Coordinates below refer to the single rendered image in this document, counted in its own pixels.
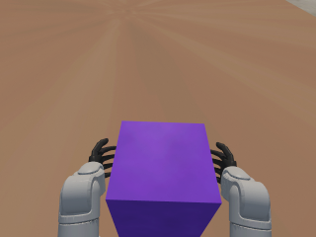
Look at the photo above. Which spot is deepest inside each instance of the carton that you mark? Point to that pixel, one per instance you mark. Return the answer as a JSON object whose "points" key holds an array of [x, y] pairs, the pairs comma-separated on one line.
{"points": [[162, 182]]}

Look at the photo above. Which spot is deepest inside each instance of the left robot hand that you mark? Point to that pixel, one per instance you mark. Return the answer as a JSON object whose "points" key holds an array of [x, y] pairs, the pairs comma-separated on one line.
{"points": [[98, 151]]}

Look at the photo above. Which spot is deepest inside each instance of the right robot forearm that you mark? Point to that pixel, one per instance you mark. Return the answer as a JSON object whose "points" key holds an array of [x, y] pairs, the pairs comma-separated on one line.
{"points": [[249, 204]]}

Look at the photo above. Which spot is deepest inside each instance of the right robot hand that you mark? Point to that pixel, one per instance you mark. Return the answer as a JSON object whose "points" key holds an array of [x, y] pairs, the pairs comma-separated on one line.
{"points": [[226, 157]]}

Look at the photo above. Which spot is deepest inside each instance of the left robot forearm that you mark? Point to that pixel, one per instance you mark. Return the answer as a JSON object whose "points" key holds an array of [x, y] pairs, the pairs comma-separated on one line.
{"points": [[80, 202]]}

